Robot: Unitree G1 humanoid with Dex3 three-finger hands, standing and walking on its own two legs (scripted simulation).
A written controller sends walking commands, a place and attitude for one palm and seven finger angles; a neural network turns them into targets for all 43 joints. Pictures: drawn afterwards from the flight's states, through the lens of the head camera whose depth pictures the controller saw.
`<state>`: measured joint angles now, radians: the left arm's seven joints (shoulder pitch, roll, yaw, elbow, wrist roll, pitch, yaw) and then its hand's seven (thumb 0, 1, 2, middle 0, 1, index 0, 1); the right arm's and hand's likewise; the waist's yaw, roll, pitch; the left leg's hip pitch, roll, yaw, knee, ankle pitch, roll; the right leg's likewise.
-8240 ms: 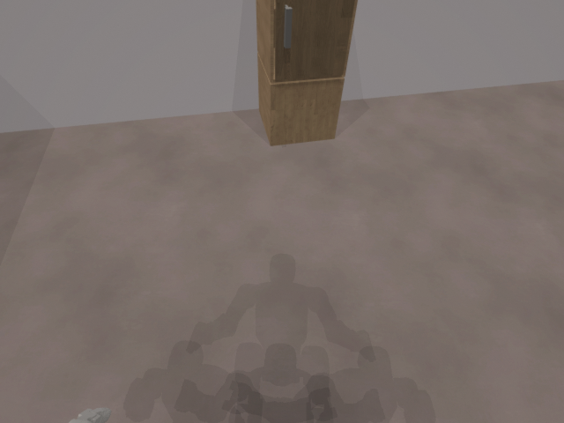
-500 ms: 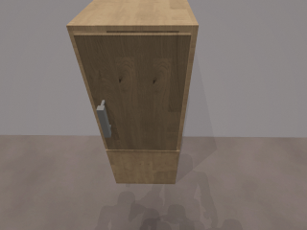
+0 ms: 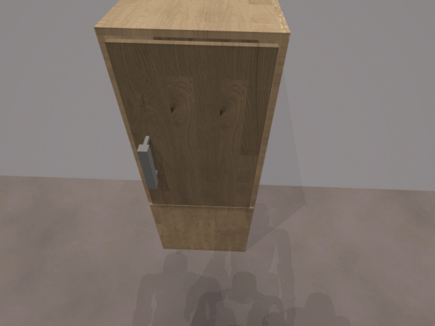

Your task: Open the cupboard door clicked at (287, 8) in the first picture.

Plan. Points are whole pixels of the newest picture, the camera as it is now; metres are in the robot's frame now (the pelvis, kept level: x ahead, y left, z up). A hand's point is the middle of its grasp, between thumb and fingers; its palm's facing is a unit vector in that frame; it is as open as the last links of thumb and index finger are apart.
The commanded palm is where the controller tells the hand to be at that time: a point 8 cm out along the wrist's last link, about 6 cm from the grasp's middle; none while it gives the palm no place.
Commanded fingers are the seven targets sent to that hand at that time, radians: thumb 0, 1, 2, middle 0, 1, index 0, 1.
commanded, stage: look again from close up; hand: left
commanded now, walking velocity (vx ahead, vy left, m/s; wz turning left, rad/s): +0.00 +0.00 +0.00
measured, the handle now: (150, 162) +0.56 +0.23 -0.09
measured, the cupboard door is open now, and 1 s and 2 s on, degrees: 0 0 0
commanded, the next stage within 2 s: raise the hand with hooked fingers in 0.30 s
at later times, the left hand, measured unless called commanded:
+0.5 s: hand out of the picture +0.11 +0.20 -0.12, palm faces +0.22 -0.95 -0.23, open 7.3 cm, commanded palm +0.12 +0.23 -0.07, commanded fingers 0.00 0.76 0.84 -0.21 -0.39 -0.21 -0.39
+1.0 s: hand (117, 307) +0.17 +0.20 -0.07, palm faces +0.05 -1.00 -0.06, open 9.6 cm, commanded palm +0.16 +0.26 -0.07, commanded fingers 0.00 0.18 0.59 -0.25 -0.76 -0.25 -0.76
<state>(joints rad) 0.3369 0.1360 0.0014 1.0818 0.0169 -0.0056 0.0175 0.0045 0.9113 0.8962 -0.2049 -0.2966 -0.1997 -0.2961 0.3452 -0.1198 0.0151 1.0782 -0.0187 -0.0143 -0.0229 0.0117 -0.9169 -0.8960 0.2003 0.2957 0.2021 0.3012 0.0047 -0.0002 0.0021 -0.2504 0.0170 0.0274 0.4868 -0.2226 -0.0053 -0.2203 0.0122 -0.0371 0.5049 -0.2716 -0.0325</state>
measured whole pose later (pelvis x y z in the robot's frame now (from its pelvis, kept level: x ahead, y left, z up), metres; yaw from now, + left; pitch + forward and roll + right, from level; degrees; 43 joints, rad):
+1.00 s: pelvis -0.02 -0.01 -0.12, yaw +2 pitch +16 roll -3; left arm 0.40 0.23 0.19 0.01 -0.27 -0.50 -0.34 0.01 0.40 0.68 -0.24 -0.62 -0.23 -0.62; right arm 0.12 -0.20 0.01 0.52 0.01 -0.20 -0.05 0.01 -0.91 -0.90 0.20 0.30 0.20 0.30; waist 0.05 0.01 -0.15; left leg -1.07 0.04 -0.08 1.33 -0.54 -0.02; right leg -0.97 0.01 -0.14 1.28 -0.60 -0.06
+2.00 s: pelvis -0.02 +0.03 -0.11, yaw +0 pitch +19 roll -5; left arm 0.04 0.41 0.42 0.35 -0.35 -0.37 -0.50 -0.01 -0.49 0.30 -0.31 -1.19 -0.30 -1.19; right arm 0.24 -0.27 0.04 0.54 0.03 -0.19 -0.06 0.01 -0.90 -0.90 0.21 0.30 0.21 0.30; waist -0.01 0.02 -0.16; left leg -1.10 0.02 -0.03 1.28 -0.52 0.04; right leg -1.00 0.00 -0.09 1.21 -0.54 0.00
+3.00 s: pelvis -0.02 +0.02 -0.12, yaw -1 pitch +21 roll -4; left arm -0.23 0.46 0.47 0.60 -0.31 -0.36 -0.52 -0.01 -0.49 0.30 -0.31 -1.20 -0.30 -1.20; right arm 0.25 -0.28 0.04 0.56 0.03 -0.14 -0.07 0.01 -0.91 -0.90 0.20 0.30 0.21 0.30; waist -0.04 0.01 -0.16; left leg -1.14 0.04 -0.03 1.29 -0.52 0.02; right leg -1.06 0.02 -0.08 1.24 -0.55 -0.02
